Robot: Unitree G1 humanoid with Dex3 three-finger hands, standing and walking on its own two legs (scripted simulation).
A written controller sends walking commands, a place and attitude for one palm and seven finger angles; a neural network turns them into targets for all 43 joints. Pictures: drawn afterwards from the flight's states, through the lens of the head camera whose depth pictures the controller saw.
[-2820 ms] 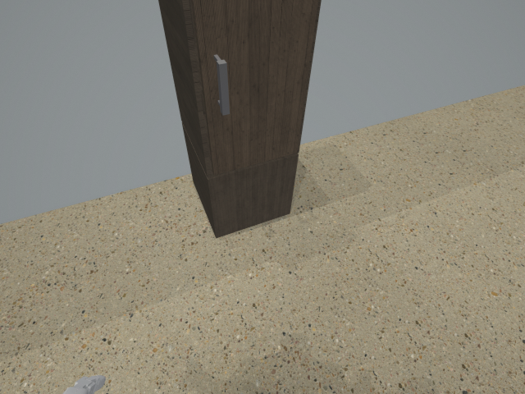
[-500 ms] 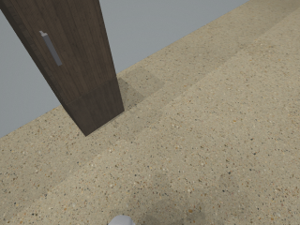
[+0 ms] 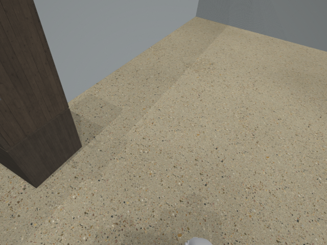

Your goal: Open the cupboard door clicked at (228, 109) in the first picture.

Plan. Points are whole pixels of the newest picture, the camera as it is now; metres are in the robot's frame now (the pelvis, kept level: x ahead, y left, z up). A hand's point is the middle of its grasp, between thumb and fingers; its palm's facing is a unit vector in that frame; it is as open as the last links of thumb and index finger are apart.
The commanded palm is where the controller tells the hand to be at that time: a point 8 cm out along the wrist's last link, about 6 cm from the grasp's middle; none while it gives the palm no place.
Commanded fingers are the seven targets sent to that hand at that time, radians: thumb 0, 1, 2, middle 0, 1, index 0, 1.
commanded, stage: walk to a spot facing it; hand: left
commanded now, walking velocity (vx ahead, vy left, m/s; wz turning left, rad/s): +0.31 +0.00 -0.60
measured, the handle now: out of the picture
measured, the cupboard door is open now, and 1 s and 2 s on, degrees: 0 0 0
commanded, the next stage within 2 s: turn to face it in 1.02 s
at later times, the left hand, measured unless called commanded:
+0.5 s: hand (149, 200) +0.30 +0.06 -0.17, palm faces -0.24 -0.95 -0.19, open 7.3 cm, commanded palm none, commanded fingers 0.00 0.90 0.90 -0.20 -0.30 -0.20 -0.30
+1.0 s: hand (144, 165) +0.44 +0.09 -0.19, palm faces -0.27 -0.95 -0.12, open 7.4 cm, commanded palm none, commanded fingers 0.00 0.90 0.90 -0.20 -0.30 -0.20 -0.30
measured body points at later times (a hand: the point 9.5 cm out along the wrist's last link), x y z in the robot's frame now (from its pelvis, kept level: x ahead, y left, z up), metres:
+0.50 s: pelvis +0.16 -0.10 -0.01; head +0.18 -0.10 +0.44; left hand +0.31 +0.11 -0.15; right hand +0.10 -0.33 -0.16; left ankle +0.18 +0.04 -0.66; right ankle +0.15 -0.18 -0.75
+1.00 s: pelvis +0.39 -0.08 +0.00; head +0.41 -0.05 +0.45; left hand +0.46 +0.14 -0.18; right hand +0.32 -0.31 -0.14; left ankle +0.40 -0.02 -0.75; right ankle +0.33 -0.22 -0.64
